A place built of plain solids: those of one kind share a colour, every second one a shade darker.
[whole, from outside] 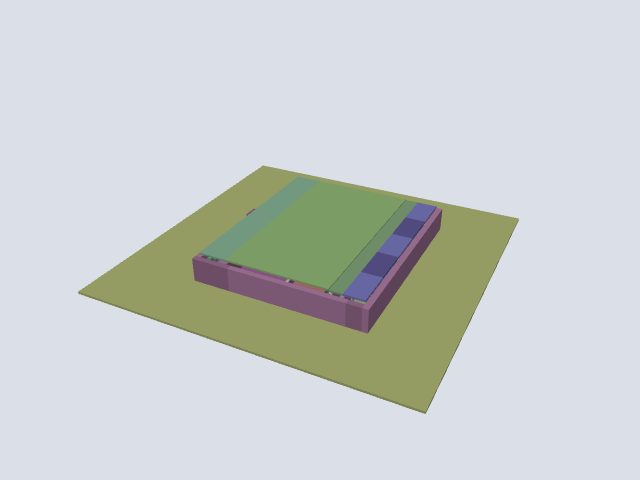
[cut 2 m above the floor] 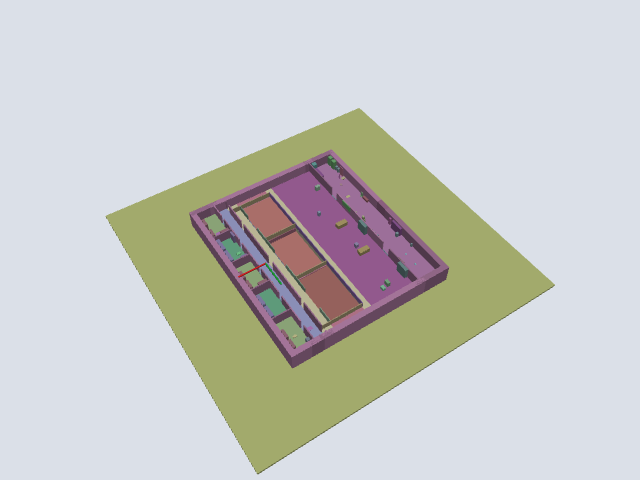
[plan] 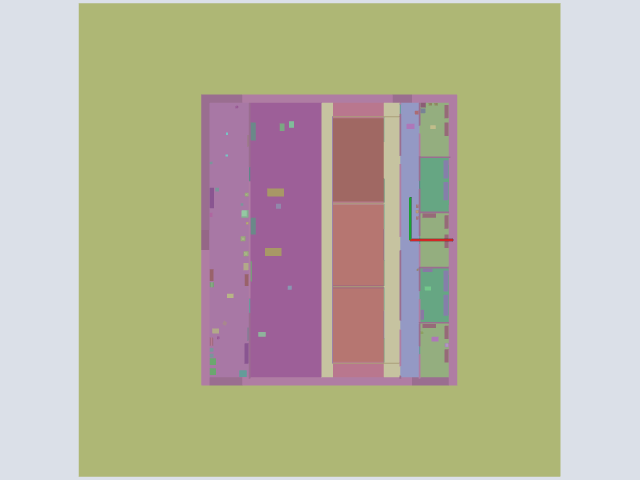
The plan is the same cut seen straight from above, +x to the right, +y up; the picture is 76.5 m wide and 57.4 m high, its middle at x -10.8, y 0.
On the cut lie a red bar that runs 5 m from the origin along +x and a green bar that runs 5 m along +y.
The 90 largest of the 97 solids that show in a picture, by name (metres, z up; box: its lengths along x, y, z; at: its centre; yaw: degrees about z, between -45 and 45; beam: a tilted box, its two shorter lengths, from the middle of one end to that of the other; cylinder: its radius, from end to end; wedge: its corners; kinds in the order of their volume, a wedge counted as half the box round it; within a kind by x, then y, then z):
{
 "ground_under_all_1": {"box": [57.62, 56.63, 0.4], "at": [-10.85, 0.0, -0.75]},
 "wall_1": {"box": [1.0, 16.2, 4.26], "at": [-24.51, -9.3, 1.53]},
 "wall_2": {"box": [1.0, 16.2, 4.26], "at": [-24.51, 9.3, 1.53]},
 "wall_3": {"box": [6.7, 1.0, 4.26], "at": [-21.66, -16.9, 1.53]},
 "wall_4": {"box": [6.7, 1.0, 4.26], "at": [-21.66, 16.9, 1.53]},
 "wall_5": {"box": [0.2, 7.89, 4.26], "at": [-19.21, -12.66, 1.53]},
 "wall_6": {"box": [0.2, 14.02, 4.26], "at": [-19.21, 0.0, 1.53]},
 "wall_7": {"box": [0.2, 7.89, 4.26], "at": [-19.21, 12.66, 1.53]},
 "wall_8": {"box": [19.82, 1.0, 4.26], "at": [-10.2, -16.9, 1.53]},
 "wall_9": {"box": [19.82, 1.0, 4.26], "at": [-10.2, 16.9, 1.53]},
 "wall_10": {"box": [0.2, 4.42, 4.26], "at": [-1.19, -12.9, 1.53]},
 "wall_11": {"box": [0.2, 8.43, 4.26], "at": [-1.19, -5.43, 1.53]},
 "wall_12": {"box": [0.2, 8.69, 4.26], "at": [-1.19, 4.73, 1.53]},
 "wall_13": {"box": [0.2, 5.03, 4.26], "at": [-1.19, 12.59, 1.53]},
 "wall_14": {"box": [4.1, 1.0, 4.26], "at": [-0.04, -16.9, 1.53]},
 "wall_15": {"box": [4.1, 1.0, 4.26], "at": [-0.04, 16.9, 1.53]},
 "wall_16": {"box": [0.2, 2.93, 4.26], "at": [1.11, -15.14, 1.53]},
 "wall_17": {"box": [0.2, 5.65, 4.26], "at": [1.11, -3.3, 1.53]},
 "wall_18": {"box": [0.2, 2.93, 4.26], "at": [1.11, 1.94, 1.53]},
 "wall_19": {"box": [0.2, 5.65, 4.26], "at": [1.11, 3.3, 1.53]},
 "wall_20": {"box": [0.2, 2.93, 4.26], "at": [1.11, 4.66, 1.53]},
 "wall_21": {"box": [0.2, 2.93, 4.26], "at": [1.11, 8.54, 1.53]},
 "wall_22": {"box": [0.2, 2.93, 4.26], "at": [1.11, 11.26, 1.53]},
 "wall_23": {"box": [0.2, 2.93, 4.26], "at": [1.11, 15.14, 1.53]},
 "wall_24": {"box": [5.4, 1.0, 4.26], "at": [2.91, -16.9, 1.53]},
 "wall_25": {"box": [3.8, 0.2, 4.26], "at": [2.91, -9.9, 1.53]},
 "wall_26": {"box": [3.8, 0.2, 4.26], "at": [2.91, -3.3, 1.53]},
 "wall_27": {"box": [3.8, 0.2, 4.26], "at": [2.91, 3.3, 1.53]},
 "wall_28": {"box": [3.8, 0.2, 4.26], "at": [2.91, 9.9, 1.53]},
 "wall_29": {"box": [5.4, 1.0, 4.26], "at": [2.91, 16.9, 1.53]},
 "wall_30": {"box": [1.0, 8.4, 4.26], "at": [5.11, -13.2, 1.53]},
 "wall_31": {"box": [1.0, 8.4, 4.26], "at": [5.11, -6.6, 1.53]},
 "wall_32": {"box": [1.0, 8.4, 4.26], "at": [5.11, 0.0, 1.53]},
 "wall_33": {"box": [1.0, 8.4, 4.26], "at": [5.11, 6.6, 1.53]},
 "wall_34": {"box": [1.0, 8.4, 4.26], "at": [5.11, 13.2, 1.53]},
 "floor_yard_1": {"box": [8.6, 33.0, 1.46], "at": [-14.91, 0.0, 0.13]},
 "floor_lobby_1": {"box": [4.9, 33.0, 1.46], "at": [-21.66, 0.0, 0.13]},
 "floor_plot_1": {"box": [6.07, 8.75, 1.46], "at": [-6.22, -10.18, 0.13]},
 "floor_plot_2": {"box": [6.07, 9.6, 0.6], "at": [-6.22, -0.6, -0.3]},
 "floor_plot_3": {"box": [6.07, 9.95, 1.28], "at": [-6.22, 9.57, 0.04]},
 "ceil_hall_1": {"box": [18.02, 33.0, 0.3], "at": [-10.2, 0.0, 4.41]},
 "floor_walkway_1": {"box": [1.35, 33.0, 1.46], "at": [-9.94, 0.0, 0.13]},
 "floor_walkway_2": {"box": [2.0, 33.0, 1.46], "at": [-2.19, 0.0, 0.13]},
 "floor_back_corridor_1": {"box": [2.3, 33.0, 1.46], "at": [-0.04, 0.0, 0.13]},
 "floor_store_1": {"box": [3.6, 6.6, 1.46], "at": [2.91, -13.2, 0.13]},
 "floor_store_2": {"box": [3.6, 6.6, 1.46], "at": [2.91, 0.0, 0.13]},
 "floor_store_3": {"box": [3.6, 6.6, 1.46], "at": [2.91, 13.2, 0.13]},
 "floor_office_1": {"box": [3.6, 6.6, 1.46], "at": [2.91, -6.6, 0.13]},
 "floor_office_2": {"box": [3.6, 6.6, 1.46], "at": [2.91, 6.6, 0.13]},
 "ceil_lobby_1": {"box": [4.9, 33.0, 0.3], "at": [-21.66, 0.0, 4.41]},
 "floor_baulk_1": {"box": [6.07, 1.95, 1.46], "at": [-6.22, -15.53, 0.13]},
 "floor_baulk_2": {"box": [6.07, 0.4, 1.46], "at": [-6.22, -5.6, 0.13]},
 "floor_baulk_3": {"box": [6.07, 0.4, 1.46], "at": [-6.22, 4.4, 0.13]},
 "floor_baulk_4": {"box": [6.07, 1.95, 1.46], "at": [-6.22, 15.53, 0.13]},
 "ceil_back_corridor_1": {"box": [2.3, 33.0, 0.3], "at": [-0.04, 0.0, 4.26]},
 "ceil_store_1": {"box": [3.6, 6.6, 0.3], "at": [2.91, -13.2, 4.26]},
 "ceil_store_2": {"box": [3.6, 6.6, 0.3], "at": [2.91, 0.0, 4.26]},
 "ceil_store_3": {"box": [3.6, 6.6, 0.3], "at": [2.91, 13.2, 4.26]},
 "ceil_office_1": {"box": [3.6, 6.6, 0.3], "at": [2.91, -6.6, 4.26]},
 "ceil_office_2": {"box": [3.6, 6.6, 0.3], "at": [2.91, 6.6, 4.26]},
 "shelves_store_1": {"box": [1.6, 0.5, 2.0], "at": [2.26, -10.28, 1.86]},
 "shelves_store_2": {"box": [1.6, 0.5, 2.0], "at": [2.26, 2.92, 1.86]},
 "shelves_store_3": {"box": [0.5, 1.6, 2.0], "at": [4.33, -13.85, 1.86]},
 "shelves_store_4": {"box": [0.5, 1.6, 2.0], "at": [4.33, -11.05, 1.86]},
 "shelves_store_5": {"box": [0.5, 1.6, 2.0], "at": [4.33, -0.15, 1.86]},
 "shelves_store_6": {"box": [0.5, 1.6, 2.0], "at": [4.33, 2.15, 1.86]},
 "shelves_store_7": {"box": [0.5, 1.6, 2.0], "at": [4.33, 13.25, 1.86]},
 "shelves_store_8": {"box": [0.5, 1.6, 2.0], "at": [4.33, 15.35, 1.86]},
 "cabinets_office_1": {"box": [0.6, 2.5, 2.0], "at": [4.28, -7.8, 1.86]},
 "cabinets_office_2": {"box": [0.6, 2.5, 2.0], "at": [4.28, -4.9, 1.86]},
 "cabinets_office_3": {"box": [0.6, 2.2, 2.0], "at": [4.28, 5.85, 1.86]},
 "cabinets_office_4": {"box": [0.6, 2.2, 2.0], "at": [4.28, 8.45, 1.86]},
 "door_leaf_1": {"box": [0.97, 2.4, 4.73], "at": [-24.52, 0.0, 1.76]},
 "rail_far_1": {"box": [0.12, 29.62, 2.51], "at": [-9.32, 0.0, 0.66]},
 "rail_baulk_1": {"box": [6.07, 0.12, 2.51], "at": [-6.23, -5.6, 0.66]},
 "rail_baulk_2": {"box": [6.07, 0.12, 2.51], "at": [-6.23, 4.4, 0.66]},
 "rail_baulk_3": {"box": [7.97, 0.12, 2.51], "at": [-5.28, -14.75, 0.66]},
 "rail_baulk_4": {"box": [7.97, 0.12, 2.51], "at": [-5.28, 14.75, 0.66]},
 "cabinets_hall_1": {"box": [0.6, 2.0, 2.0], "at": [-18.78, 1.65, 1.86]},
 "cabinets_hall_2": {"box": [0.6, 2.15, 2.0], "at": [-18.78, 12.97, 1.86]},
 "lockers_lobby_1": {"box": [0.5, 2.45, 1.8], "at": [-23.73, 5.03, 1.76]},
 "lockers_lobby_2": {"box": [0.5, 2.45, 1.8], "at": [-19.59, -13.57, 1.76]},
 "console_hall_1": {"box": [2.0, 0.95, 0.79], "at": [-16.39, -1.43, 1.25]},
 "console_hall_2": {"box": [2.0, 0.95, 0.79], "at": [-16.12, 5.67, 1.25]},
 "drinks_machine_lobby_1": {"box": [0.75, 0.8, 1.85], "at": [-23.61, -15.75, 1.78]},
 "drinks_machine_lobby_2": {"box": [0.75, 0.8, 1.85], "at": [-23.61, -14.55, 1.78]},
 "rail_end_1": {"box": [0.12, 3.09, 2.51], "at": [-3.13, -4.0, 0.66]},
 "rail_end_2": {"box": [0.12, 3.04, 2.51], "at": [-3.13, 2.82, 0.66]},
 "machine_lobby_1": {"box": [0.9, 0.8, 1.73], "at": [-20.01, -15.97, 1.82]},
 "step_strewn_sheet_offcut_1": {"box": [0.96, 0.64, 1.48], "at": [0.03, 13.59, 0.14]}
}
